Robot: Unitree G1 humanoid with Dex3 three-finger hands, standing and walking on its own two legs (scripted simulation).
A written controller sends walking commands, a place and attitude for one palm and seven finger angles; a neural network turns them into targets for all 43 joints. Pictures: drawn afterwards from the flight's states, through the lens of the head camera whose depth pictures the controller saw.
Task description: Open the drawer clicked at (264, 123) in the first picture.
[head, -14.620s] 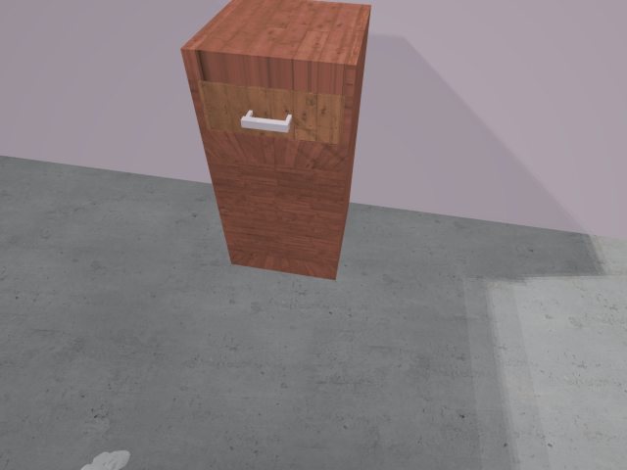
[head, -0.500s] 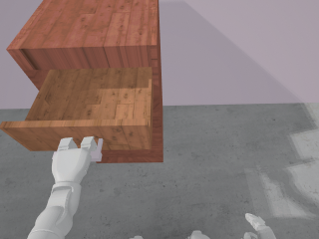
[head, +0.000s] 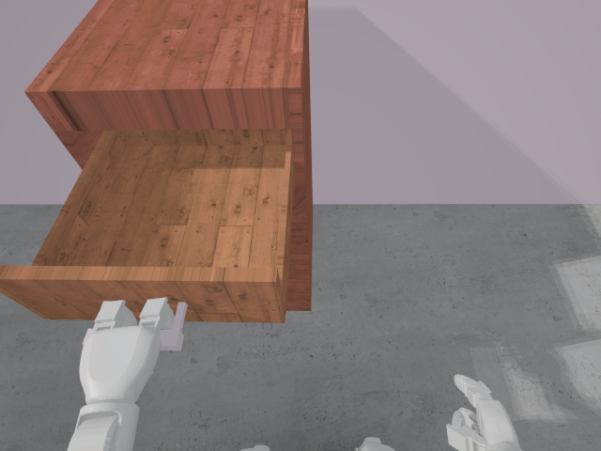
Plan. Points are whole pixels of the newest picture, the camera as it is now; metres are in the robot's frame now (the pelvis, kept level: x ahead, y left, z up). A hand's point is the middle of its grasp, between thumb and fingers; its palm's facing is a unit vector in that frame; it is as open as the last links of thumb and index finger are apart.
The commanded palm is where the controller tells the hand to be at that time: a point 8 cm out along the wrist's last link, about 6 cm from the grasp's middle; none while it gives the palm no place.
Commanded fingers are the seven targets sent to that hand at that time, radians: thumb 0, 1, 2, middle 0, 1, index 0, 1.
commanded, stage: pull the drawer open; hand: left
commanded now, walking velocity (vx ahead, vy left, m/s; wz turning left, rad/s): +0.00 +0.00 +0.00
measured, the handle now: (139, 324) +0.27 +0.25 -0.01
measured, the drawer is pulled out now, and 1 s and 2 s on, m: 0.29 0.30 0.29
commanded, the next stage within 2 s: open the thumb to release the handle in 0.28 s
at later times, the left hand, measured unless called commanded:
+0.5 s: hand (133, 373) +0.22 +0.25 -0.03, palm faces +0.01 -0.03 -1.00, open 5.5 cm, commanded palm +0.19 +0.24 +0.02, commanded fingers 0.00 0.41 0.69 -0.37 -1.30 -0.37 -1.30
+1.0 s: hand (136, 380) +0.21 +0.24 -0.03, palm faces +0.01 -0.04 -1.00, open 13.3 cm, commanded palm +0.19 +0.24 +0.02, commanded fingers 0.00 -0.50 0.30 -0.30 -1.20 -0.30 -1.20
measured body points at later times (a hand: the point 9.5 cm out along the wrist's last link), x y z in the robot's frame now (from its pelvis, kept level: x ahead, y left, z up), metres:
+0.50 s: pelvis +0.00 +0.00 -0.01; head +0.07 -0.02 +0.44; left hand +0.21 +0.25 +0.02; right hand +0.19 -0.24 -0.12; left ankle -0.04 +0.12 -0.68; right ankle +0.01 -0.11 -0.68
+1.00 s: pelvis -0.01 +0.00 -0.01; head +0.04 -0.03 +0.44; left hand +0.20 +0.24 +0.02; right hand +0.18 -0.23 -0.12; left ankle -0.04 +0.12 -0.68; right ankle +0.01 -0.11 -0.68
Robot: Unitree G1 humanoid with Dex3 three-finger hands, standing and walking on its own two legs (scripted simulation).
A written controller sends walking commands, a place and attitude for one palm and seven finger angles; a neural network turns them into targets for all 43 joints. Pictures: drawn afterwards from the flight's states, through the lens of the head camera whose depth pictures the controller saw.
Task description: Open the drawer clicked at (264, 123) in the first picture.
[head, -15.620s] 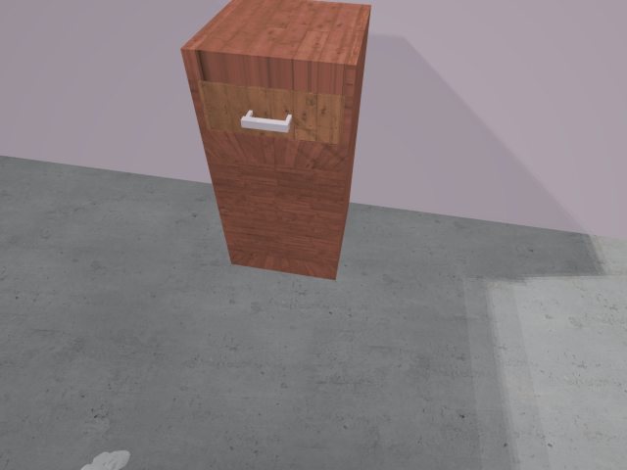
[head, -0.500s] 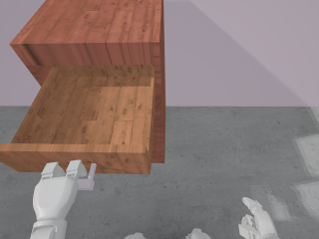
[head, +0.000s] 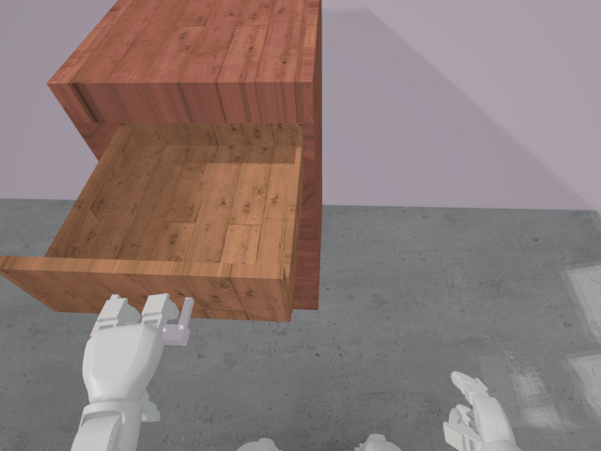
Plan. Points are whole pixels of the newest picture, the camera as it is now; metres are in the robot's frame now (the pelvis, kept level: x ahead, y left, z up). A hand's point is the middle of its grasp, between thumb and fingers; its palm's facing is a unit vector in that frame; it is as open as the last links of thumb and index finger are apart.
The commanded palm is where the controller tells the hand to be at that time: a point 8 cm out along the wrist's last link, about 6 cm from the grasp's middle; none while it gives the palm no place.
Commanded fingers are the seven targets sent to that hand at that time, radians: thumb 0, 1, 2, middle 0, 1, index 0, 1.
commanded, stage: lift the hand off the handle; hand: left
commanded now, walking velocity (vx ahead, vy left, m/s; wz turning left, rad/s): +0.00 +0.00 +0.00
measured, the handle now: (146, 318) +0.28 +0.25 +0.00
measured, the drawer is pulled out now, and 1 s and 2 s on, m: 0.30 0.29 0.29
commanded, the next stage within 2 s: draw the hand back to the body in 1.58 s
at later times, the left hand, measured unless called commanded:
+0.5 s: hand (148, 347) +0.24 +0.23 -0.01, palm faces +0.00 -0.05 -1.00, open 13.5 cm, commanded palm +0.22 +0.23 +0.06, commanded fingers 0.00 -0.50 0.30 -0.30 -1.20 -0.30 -1.20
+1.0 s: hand (126, 323) +0.25 +0.23 +0.06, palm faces +0.05 -0.06 -1.00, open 13.3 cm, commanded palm +0.22 +0.24 +0.13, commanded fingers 0.00 -0.50 0.30 -0.30 -1.20 -0.30 -1.20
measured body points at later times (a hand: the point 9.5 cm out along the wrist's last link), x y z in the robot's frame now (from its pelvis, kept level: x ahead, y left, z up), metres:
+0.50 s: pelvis -0.01 +0.00 +0.01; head +0.04 -0.04 +0.46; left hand +0.24 +0.23 +0.05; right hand +0.17 -0.24 -0.11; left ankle -0.02 +0.12 -0.68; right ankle +0.03 -0.11 -0.68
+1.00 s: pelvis +0.01 +0.00 +0.04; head +0.03 -0.04 +0.49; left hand +0.24 +0.23 +0.12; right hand +0.22 -0.22 -0.07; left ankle -0.02 +0.12 -0.68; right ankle +0.03 -0.11 -0.68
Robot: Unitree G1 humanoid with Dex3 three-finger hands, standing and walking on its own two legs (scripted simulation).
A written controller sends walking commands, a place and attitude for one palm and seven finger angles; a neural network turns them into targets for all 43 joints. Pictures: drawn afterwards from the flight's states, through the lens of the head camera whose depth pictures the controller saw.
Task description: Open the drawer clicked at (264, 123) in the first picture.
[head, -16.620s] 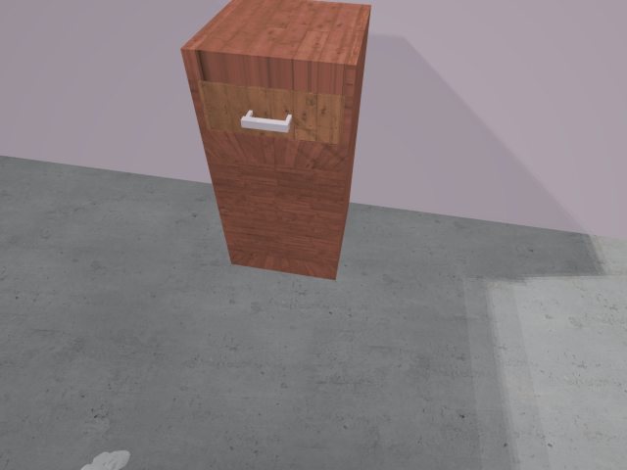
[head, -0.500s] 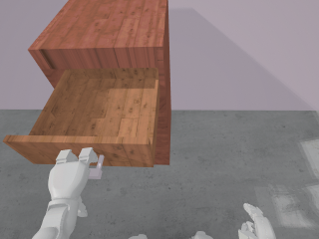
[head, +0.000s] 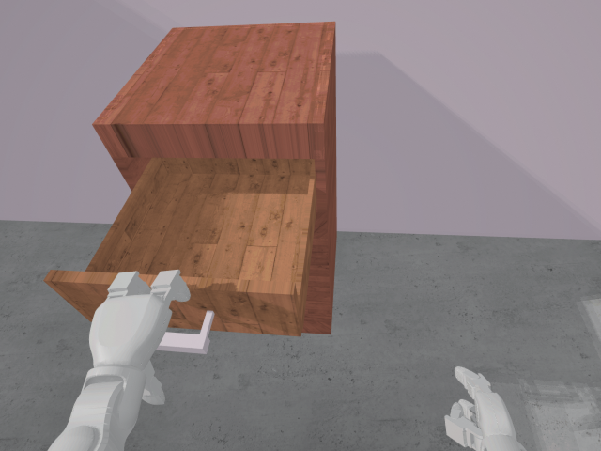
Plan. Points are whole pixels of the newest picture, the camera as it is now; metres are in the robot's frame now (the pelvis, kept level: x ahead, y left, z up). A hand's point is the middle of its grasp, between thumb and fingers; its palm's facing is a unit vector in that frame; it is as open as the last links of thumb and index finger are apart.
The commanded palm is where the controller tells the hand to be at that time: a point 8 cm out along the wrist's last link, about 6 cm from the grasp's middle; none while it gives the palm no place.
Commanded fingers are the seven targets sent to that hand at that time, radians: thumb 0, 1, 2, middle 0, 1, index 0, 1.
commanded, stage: lift the hand off the handle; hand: left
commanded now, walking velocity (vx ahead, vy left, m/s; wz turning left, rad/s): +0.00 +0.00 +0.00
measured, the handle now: (171, 328) +0.28 +0.25 -0.04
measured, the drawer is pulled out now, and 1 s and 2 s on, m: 0.29 0.29 0.29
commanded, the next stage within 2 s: draw the hand back to the body in 0.58 s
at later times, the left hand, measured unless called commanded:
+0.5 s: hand (135, 301) +0.25 +0.23 +0.11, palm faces +0.11 -0.07 -0.99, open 13.8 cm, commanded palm +0.22 +0.23 +0.16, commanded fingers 0.00 -0.50 0.30 -0.30 -1.20 -0.30 -1.20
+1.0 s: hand (103, 317) +0.23 +0.25 +0.11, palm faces +0.09 -0.07 -0.99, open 13.8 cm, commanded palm +0.19 +0.25 +0.17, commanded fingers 0.00 -0.50 0.30 -0.30 -1.20 -0.30 -1.20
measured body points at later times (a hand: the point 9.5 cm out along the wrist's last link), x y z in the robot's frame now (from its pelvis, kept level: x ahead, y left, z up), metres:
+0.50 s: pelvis +0.01 +0.01 +0.02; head +0.02 -0.04 +0.47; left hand +0.24 +0.23 +0.16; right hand +0.23 -0.20 -0.09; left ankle -0.03 +0.13 -0.72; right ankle +0.02 -0.11 -0.72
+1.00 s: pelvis +0.00 +0.01 +0.02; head +0.01 -0.03 +0.47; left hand +0.22 +0.26 +0.17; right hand +0.22 -0.20 -0.08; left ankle -0.03 +0.13 -0.72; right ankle +0.02 -0.11 -0.72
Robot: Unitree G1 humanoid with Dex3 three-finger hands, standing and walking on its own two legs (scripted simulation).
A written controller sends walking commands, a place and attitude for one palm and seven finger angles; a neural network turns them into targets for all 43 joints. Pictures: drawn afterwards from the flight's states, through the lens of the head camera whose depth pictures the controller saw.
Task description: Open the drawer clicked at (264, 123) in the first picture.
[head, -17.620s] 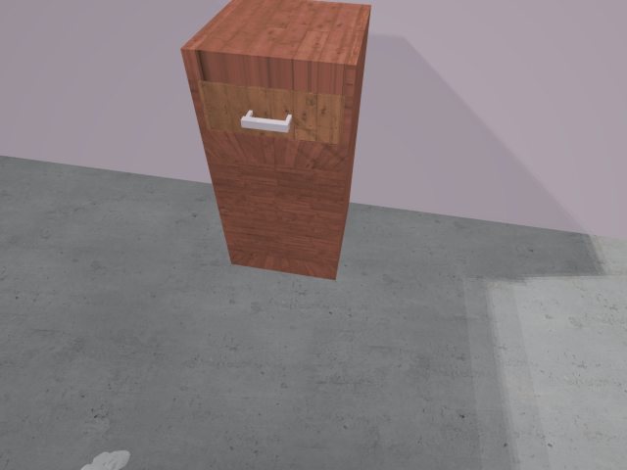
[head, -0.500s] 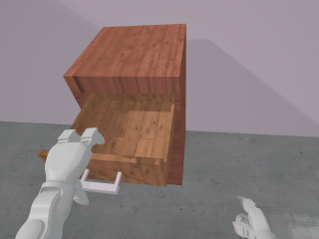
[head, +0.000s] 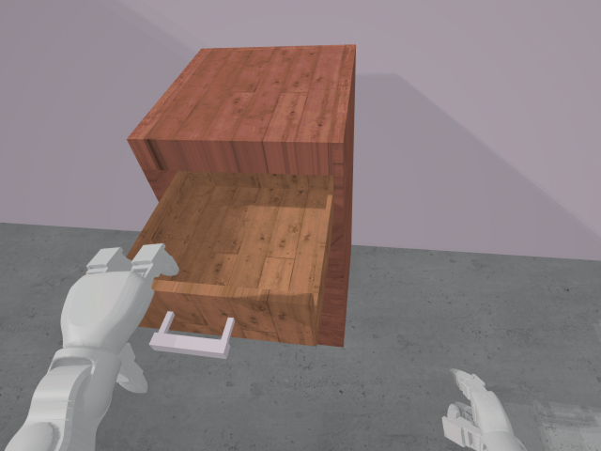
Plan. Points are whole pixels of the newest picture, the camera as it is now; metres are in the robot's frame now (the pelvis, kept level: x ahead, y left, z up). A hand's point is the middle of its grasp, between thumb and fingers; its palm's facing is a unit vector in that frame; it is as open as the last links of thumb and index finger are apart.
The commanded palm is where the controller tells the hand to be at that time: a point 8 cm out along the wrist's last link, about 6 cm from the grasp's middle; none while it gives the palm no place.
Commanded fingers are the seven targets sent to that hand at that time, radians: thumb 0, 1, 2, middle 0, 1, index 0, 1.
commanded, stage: draw the hand back to the body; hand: left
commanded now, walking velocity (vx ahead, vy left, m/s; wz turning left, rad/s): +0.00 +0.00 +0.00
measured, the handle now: (194, 333) +0.28 +0.24 -0.06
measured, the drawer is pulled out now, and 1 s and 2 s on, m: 0.29 0.29 0.29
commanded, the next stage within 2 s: step back with the hand held close in 1.28 s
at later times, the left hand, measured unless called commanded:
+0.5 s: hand (135, 311) +0.21 +0.22 +0.14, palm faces +0.35 -0.85 -0.40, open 13.3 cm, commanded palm +0.17 +0.26 +0.16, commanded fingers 0.00 -0.08 0.48 -0.27 -0.93 -0.27 -0.93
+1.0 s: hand (101, 303) +0.20 +0.24 +0.17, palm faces +0.40 -0.80 -0.45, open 9.3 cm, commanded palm +0.15 +0.28 +0.18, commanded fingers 0.00 0.80 0.86 -0.21 -0.37 -0.21 -0.37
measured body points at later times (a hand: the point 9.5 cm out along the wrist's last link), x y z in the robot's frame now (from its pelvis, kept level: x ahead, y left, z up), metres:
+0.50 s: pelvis +0.01 +0.00 +0.00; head +0.00 -0.01 +0.45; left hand +0.19 +0.26 +0.16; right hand +0.21 -0.19 -0.07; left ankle -0.03 +0.12 -0.74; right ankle +0.02 -0.11 -0.74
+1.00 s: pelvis +0.02 +0.00 +0.01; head +0.01 -0.02 +0.46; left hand +0.17 +0.28 +0.19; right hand +0.22 -0.21 -0.08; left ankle -0.03 +0.12 -0.74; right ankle +0.02 -0.11 -0.74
